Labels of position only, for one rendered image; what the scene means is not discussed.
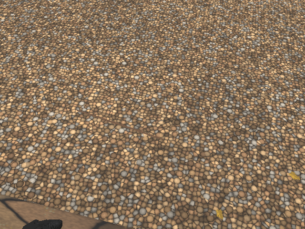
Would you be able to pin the left robot hand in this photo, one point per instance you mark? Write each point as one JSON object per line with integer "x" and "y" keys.
{"x": 44, "y": 224}

